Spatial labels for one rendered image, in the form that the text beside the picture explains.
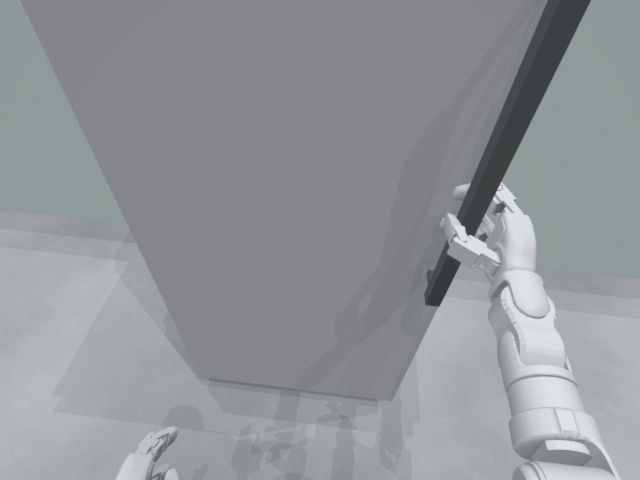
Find fridge door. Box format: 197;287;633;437
20;0;548;401

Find left robot hand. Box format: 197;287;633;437
115;426;178;480

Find right robot forearm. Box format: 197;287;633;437
488;270;621;480

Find right robot hand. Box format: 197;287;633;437
440;182;537;286

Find handle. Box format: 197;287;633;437
424;0;591;307

